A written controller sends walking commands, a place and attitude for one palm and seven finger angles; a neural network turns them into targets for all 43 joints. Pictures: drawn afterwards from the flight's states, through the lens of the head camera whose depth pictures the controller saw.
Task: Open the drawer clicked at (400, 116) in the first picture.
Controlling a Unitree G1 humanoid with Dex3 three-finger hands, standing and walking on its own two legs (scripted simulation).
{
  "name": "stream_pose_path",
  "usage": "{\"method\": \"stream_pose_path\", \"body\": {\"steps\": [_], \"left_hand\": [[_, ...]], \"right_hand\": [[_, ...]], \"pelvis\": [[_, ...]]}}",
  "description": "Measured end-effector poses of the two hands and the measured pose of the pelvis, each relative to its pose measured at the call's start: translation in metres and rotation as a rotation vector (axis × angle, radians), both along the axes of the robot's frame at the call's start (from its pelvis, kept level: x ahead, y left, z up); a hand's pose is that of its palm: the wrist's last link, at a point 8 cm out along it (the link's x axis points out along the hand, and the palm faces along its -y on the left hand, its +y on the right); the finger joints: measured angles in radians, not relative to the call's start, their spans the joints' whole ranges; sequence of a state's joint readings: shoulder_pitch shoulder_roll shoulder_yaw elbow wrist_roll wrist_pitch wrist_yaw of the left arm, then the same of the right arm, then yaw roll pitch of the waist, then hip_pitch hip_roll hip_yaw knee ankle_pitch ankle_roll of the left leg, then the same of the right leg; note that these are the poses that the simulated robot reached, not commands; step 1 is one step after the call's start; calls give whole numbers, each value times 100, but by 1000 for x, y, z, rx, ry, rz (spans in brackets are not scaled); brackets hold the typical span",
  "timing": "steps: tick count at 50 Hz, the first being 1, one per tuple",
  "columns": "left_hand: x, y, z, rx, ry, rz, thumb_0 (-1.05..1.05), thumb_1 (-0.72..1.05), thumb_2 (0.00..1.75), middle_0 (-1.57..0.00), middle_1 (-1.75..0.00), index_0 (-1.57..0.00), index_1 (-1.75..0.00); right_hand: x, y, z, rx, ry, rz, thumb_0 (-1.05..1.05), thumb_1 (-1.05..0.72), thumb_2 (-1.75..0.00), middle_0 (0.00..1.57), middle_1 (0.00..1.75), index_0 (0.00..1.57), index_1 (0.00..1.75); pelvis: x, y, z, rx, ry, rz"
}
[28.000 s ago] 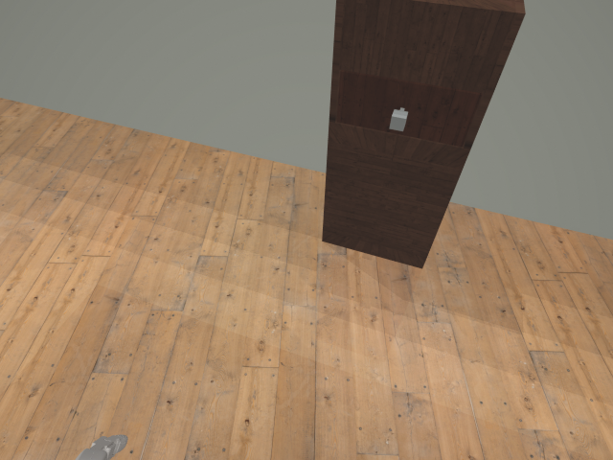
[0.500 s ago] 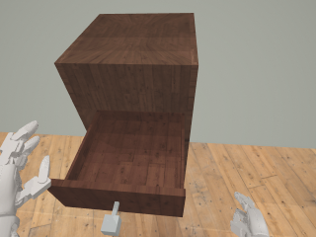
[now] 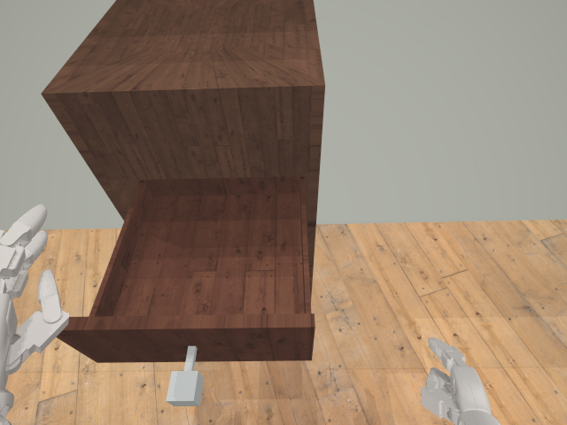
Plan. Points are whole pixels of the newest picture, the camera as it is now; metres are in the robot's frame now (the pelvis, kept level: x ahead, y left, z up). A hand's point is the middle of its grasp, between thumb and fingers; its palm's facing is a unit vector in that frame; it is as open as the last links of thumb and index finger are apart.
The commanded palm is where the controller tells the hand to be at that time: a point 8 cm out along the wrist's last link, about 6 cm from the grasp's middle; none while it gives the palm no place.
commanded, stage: step back with the hand held close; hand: left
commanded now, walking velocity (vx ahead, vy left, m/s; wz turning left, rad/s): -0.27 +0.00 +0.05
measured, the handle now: (188, 374) +0.21 +0.17 -0.09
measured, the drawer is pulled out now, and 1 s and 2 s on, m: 0.30 0.30 0.30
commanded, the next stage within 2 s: stop stepping back and stand still in 0.88 s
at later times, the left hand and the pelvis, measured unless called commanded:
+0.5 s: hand (32, 413) +0.12 +0.22 +0.15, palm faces +0.37 -0.80 -0.47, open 7.4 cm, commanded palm +0.05 +0.27 +0.18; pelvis -0.07 -0.01 -0.01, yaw +1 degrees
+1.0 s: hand out of the picture +0.01 +0.20 +0.17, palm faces +0.35 -0.78 -0.52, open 7.4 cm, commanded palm -0.05 +0.25 +0.18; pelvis -0.18 -0.03 -0.02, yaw +1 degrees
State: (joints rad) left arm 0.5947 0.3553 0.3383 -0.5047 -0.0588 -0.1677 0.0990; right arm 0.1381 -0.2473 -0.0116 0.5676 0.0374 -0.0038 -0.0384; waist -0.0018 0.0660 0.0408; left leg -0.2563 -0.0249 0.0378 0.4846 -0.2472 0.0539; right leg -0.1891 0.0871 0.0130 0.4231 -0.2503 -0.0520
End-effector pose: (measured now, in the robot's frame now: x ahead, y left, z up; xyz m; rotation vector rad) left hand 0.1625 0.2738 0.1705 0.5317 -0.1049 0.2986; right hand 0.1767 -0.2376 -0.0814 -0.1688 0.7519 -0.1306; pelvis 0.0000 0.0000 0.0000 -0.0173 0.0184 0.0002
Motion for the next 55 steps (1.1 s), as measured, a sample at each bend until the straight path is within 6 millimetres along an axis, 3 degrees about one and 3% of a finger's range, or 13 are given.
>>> {"method": "stream_pose_path", "body": {"steps": [5, 15, 22, 30, 35, 39, 46, 51, 55], "left_hand": [[-7, -1, -10, 7, 57, -62, 1, 89, 90, -21, -30, -21, -31], [-44, 13, 18, 107, -66, -10, 1, 89, 90, -22, -30, -21, -31], [-73, -2, 3, 17, -43, 65, 1, 89, 90, -21, -30, -21, -31], [-105, -32, 6, -20, -101, 3, 1, 89, 90, -21, -30, -21, -31], [-115, -30, 7, -15, -132, 1, 1, 89, 90, -22, -30, -21, -31], [-126, -23, 6, -1, -138, -13, 1, 89, 90, -21, -30, -21, -31], [-164, -17, 7, 82, -95, -43, 1, 89, 90, -21, -30, -21, -31], [-195, -36, 17, 107, -167, -40, 1, 89, 90, -21, -30, -21, -31], [-215, -45, 16, 60, -208, 2, 1, 89, 90, -21, -30, -21, -31]], "right_hand": [[-19, -4, 2, -38, 28, -42, 1, -91, -90, 20, 30, 20, 30], [-38, 18, -2, -47, -10, 10, 1, -91, -90, 20, 29, 20, 30], [-65, 26, -15, 10, -33, 42, 1, -90, -90, 20, 30, 21, 30], [-114, -10, -13, -5, 26, 15, 1, -90, -90, 20, 30, 21, 30], [-135, -37, 4, -78, 38, -26, 2, -90, -90, 20, 30, 21, 30], [-144, -46, 9, -136, 25, -22, 2, -91, -90, 20, 30, 21, 30], [-161, -27, 4, -75, -16, 3, 1, -91, -90, 20, 29, 20, 30], [-175, -9, -13, 9, -51, 63, 1, -91, -90, 20, 30, 20, 30], [-196, -8, -22, 35, -17, 78, 1, -90, -90, 20, 30, 21, 30]], "pelvis": [[-10, 5, -2, 3, 15, 3], [-34, 10, -8, 15, 15, 7], [-60, -2, -11, 12, 8, -3], [-88, -27, -8, 25, -13, 21], [-102, -32, -2, 57, -2, 30], [-122, -25, -5, 30, 8, 52], [-159, -25, -12, 35, 1, 26], [-179, -37, -23, 38, -37, 21], [-194, -42, -22, 57, -42, 26]]}}
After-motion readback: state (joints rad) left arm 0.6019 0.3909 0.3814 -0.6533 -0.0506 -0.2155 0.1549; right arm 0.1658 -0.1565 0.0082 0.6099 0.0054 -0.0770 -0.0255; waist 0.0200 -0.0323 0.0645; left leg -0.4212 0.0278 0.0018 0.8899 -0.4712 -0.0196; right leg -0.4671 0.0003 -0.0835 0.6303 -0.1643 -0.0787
